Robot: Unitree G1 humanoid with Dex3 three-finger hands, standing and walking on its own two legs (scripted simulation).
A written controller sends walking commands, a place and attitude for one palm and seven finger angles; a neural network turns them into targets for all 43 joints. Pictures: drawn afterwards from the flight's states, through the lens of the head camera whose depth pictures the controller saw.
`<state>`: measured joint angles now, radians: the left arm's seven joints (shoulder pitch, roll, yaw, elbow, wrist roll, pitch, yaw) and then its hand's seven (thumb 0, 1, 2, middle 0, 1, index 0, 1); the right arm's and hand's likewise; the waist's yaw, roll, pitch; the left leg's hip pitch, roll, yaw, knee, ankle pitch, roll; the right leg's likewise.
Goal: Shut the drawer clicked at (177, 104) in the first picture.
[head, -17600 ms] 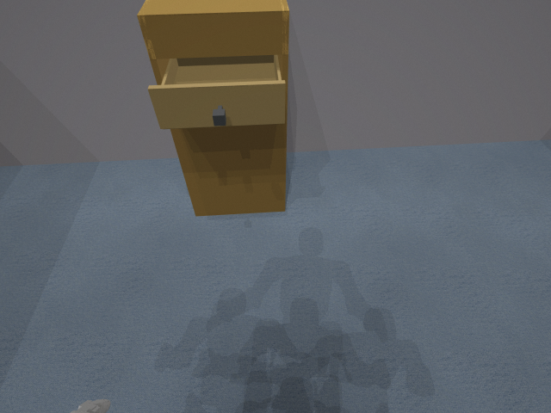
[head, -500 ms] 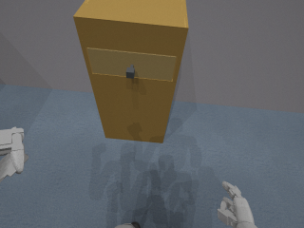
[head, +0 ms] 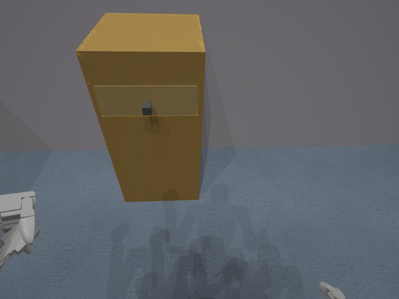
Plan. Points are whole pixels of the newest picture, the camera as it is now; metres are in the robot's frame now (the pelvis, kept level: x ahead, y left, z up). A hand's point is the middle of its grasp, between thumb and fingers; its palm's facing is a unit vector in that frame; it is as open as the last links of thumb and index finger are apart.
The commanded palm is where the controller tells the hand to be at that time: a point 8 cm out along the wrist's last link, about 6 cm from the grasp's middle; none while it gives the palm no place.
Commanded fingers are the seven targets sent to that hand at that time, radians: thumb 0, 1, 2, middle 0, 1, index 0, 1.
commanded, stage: stop stepping back and stand still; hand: left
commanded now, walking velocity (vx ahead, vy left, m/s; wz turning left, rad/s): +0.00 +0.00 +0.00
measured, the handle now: (147, 106) +0.81 +0.22 -0.06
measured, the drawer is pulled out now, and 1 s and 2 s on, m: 0.00 0.00 0.00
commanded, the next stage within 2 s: let the arm hang, fingers relaxed in 0.62 s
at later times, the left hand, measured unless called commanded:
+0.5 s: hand (3, 230) +0.18 +0.29 +0.16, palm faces +0.40 -0.81 -0.43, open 3.3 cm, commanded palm +0.12 +0.32 +0.19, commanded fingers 0.00 0.90 0.90 -1.40 -1.60 -1.40 -1.60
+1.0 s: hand out of the picture +0.04 +0.21 -0.16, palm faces +0.03 -0.98 -0.20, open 3.1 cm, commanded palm none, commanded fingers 0.00 0.90 0.90 -0.80 -0.95 -0.80 -0.95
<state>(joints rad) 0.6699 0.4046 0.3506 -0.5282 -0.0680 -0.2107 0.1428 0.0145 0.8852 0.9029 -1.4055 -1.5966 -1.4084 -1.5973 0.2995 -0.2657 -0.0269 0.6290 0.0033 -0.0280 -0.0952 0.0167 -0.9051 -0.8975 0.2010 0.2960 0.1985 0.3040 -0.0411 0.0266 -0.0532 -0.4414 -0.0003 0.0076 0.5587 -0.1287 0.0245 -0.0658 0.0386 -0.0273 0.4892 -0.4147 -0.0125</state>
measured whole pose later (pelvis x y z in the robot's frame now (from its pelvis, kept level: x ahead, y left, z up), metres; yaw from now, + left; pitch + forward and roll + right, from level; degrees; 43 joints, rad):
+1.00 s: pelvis -0.02 +0.03 +0.00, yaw +2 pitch -2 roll -1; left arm 0.28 0.20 0.01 0.83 0.02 0.06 0.01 0.01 0.91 0.90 -1.13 -1.33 -1.13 -1.33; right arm 0.20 -0.26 -0.01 0.90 -0.03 0.02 0.00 0.01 -0.91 -0.90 0.20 0.30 0.20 0.30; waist -0.03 -0.01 0.03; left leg -0.34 -0.06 -0.04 0.57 -0.20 0.04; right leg -0.17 0.03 -0.05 0.57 -0.37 -0.03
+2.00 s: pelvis -0.02 +0.01 +0.01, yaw +2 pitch -2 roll +0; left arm 0.34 0.09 0.01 1.14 0.00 -0.01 0.05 0.00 0.91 0.90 -0.20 -0.30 -0.20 -0.30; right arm 0.34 -0.09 -0.02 1.13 -0.02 0.02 -0.04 0.01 -0.91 -0.90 0.20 0.30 0.20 0.30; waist -0.01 0.01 0.06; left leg -0.27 -0.03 -0.05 0.47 -0.15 0.01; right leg -0.10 0.06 -0.06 0.45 -0.31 -0.07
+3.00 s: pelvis +0.00 -0.01 +0.01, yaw +2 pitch -3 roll +0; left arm 0.32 0.11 0.02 1.13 0.00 -0.01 0.05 0.00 0.91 0.90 -0.20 -0.30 -0.20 -0.30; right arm 0.28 -0.13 -0.01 1.14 -0.01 0.01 -0.05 0.01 -0.91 -0.90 0.20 0.30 0.20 0.30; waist 0.00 0.02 0.07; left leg -0.22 -0.01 -0.05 0.45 -0.18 -0.02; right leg -0.03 0.07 -0.05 0.40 -0.32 -0.08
